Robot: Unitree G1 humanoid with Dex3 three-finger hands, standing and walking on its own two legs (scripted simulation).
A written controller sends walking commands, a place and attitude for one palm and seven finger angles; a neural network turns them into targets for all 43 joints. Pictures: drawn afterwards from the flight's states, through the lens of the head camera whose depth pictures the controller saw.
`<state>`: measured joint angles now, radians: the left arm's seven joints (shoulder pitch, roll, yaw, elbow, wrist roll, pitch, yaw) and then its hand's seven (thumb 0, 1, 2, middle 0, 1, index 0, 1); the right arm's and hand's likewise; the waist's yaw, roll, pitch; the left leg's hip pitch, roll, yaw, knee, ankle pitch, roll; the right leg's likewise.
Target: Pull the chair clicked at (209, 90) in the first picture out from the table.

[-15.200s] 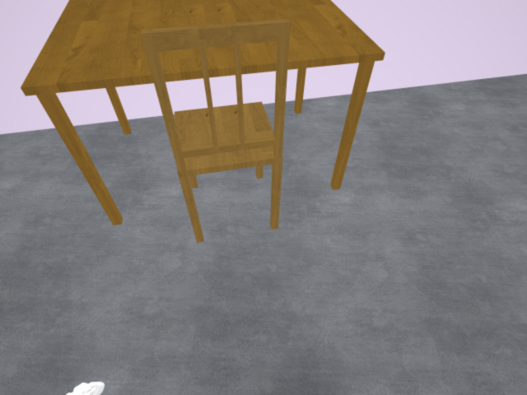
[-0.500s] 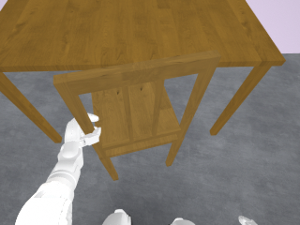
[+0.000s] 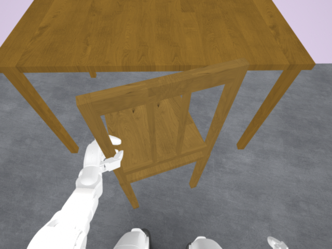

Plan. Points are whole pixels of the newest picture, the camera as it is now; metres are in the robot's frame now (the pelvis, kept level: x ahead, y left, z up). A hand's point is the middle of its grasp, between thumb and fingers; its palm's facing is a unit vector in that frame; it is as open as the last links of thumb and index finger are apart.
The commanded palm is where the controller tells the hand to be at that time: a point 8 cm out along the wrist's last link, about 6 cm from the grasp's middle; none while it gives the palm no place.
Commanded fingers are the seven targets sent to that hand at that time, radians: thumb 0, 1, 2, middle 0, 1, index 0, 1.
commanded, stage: step backward, pulling the chair out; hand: left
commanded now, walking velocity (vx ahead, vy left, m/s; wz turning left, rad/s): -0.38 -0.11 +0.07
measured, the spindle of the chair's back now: (152, 137) +0.41 +0.05 -0.05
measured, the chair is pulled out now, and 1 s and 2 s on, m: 0.13 0.22 0.39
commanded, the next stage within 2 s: none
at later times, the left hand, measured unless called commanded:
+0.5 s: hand (113, 164) +0.33 +0.16 -0.06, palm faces +0.09 -0.98 -0.19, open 6.0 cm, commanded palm +0.32 +0.21 -0.06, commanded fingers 0.00 0.90 0.90 -0.50 -1.45 -0.50 -1.45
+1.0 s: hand (113, 198) +0.24 +0.14 -0.06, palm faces +0.09 -0.98 -0.20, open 5.9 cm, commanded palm +0.23 +0.19 -0.06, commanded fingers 0.00 0.90 0.90 -0.50 -1.45 -0.50 -1.45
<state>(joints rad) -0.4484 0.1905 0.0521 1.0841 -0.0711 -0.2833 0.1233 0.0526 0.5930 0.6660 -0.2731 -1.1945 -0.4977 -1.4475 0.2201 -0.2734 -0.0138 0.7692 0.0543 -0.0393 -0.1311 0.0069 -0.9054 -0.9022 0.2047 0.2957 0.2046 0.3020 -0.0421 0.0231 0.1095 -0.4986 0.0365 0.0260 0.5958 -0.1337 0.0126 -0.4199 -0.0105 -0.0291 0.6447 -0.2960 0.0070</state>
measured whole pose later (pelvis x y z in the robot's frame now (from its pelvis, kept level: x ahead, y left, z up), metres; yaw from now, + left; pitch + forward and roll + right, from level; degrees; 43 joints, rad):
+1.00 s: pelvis -0.12 -0.02 +0.00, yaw +2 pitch +1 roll -1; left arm -0.50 0.21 0.05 1.02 -0.05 -0.25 0.10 0.01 0.57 0.68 -0.24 -1.23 -0.50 -1.45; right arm 0.19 -0.22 0.00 0.75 0.03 -0.04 -0.11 0.01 -0.90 -0.90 0.20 0.30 0.20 0.30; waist -0.02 0.02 0.18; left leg -0.48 0.06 -0.04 0.66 -0.21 -0.04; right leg -0.43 0.01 -0.03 0.64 -0.23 0.01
